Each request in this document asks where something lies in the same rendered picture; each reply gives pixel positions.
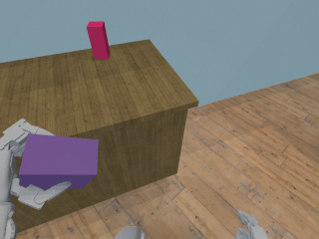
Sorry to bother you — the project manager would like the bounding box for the table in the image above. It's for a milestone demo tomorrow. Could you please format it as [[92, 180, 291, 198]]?
[[0, 39, 199, 233]]

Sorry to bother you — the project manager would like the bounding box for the robot left hand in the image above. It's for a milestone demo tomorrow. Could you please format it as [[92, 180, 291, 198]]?
[[0, 119, 72, 210]]

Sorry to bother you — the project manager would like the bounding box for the robot right hand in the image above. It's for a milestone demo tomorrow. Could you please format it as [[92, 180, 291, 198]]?
[[235, 210, 269, 239]]

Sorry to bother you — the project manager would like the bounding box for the sponge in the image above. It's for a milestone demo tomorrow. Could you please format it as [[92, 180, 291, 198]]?
[[19, 133, 99, 190]]

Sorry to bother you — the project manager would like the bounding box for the robot left forearm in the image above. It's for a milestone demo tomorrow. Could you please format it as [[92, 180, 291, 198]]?
[[0, 202, 17, 239]]

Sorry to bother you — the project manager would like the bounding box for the left robot thigh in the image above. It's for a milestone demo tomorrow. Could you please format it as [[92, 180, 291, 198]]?
[[114, 226, 145, 239]]

